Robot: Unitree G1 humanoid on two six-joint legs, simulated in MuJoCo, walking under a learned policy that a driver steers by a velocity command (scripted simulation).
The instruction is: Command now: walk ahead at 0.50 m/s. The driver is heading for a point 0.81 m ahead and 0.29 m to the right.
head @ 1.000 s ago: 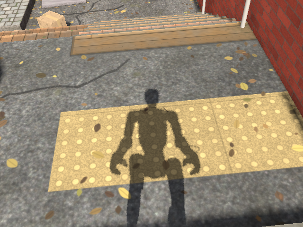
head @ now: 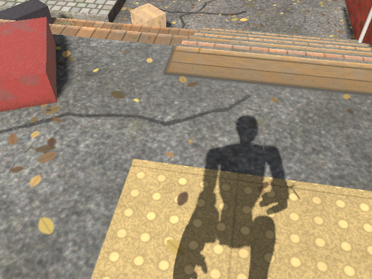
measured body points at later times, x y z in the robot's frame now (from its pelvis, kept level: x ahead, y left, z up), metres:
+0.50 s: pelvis +0.31 +0.05 -0.09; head +0.33 +0.05 +0.36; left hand +0.55 +0.26 -0.18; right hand +0.25 -0.19 -0.24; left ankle +0.23 +0.16 -0.82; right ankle +0.48 -0.10 -0.77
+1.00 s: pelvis +0.46 +0.01 -0.09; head +0.49 -0.02 +0.36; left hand +0.69 +0.21 -0.18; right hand +0.53 -0.30 -0.19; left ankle +0.60 +0.13 -0.79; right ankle +0.48 -0.08 -0.82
